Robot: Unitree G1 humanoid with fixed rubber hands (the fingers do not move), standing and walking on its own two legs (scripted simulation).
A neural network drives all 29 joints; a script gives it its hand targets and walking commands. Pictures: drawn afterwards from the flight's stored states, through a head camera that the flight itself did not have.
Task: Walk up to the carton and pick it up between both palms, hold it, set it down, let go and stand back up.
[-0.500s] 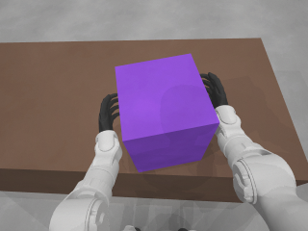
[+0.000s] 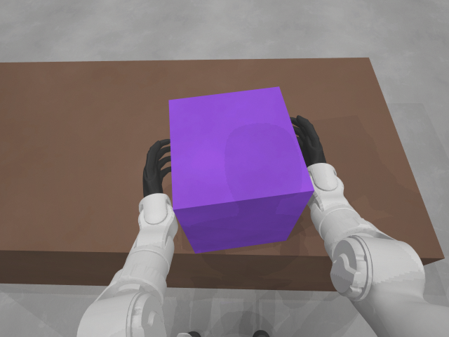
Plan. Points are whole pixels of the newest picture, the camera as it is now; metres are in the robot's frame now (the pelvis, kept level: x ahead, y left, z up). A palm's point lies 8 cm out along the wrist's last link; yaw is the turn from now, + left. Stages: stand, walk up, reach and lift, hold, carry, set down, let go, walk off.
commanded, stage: reach and lift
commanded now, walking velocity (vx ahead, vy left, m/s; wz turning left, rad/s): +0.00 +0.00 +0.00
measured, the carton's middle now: (233, 177) +0.43 +0.02 -0.03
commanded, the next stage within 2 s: none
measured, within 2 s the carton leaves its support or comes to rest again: leaves its support in 1.74 s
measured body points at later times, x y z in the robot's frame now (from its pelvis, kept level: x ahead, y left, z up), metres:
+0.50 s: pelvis +0.03 +0.00 +0.02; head +0.15 -0.01 +0.45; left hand +0.39 +0.17 +0.00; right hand +0.46 -0.12 +0.01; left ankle +0.01 +0.15 -0.71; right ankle +0.03 -0.10 -0.71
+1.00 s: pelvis +0.03 +0.00 +0.02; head +0.16 +0.00 +0.46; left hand +0.39 +0.17 +0.00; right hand +0.46 -0.12 +0.01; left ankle +0.01 +0.15 -0.71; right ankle +0.03 -0.10 -0.71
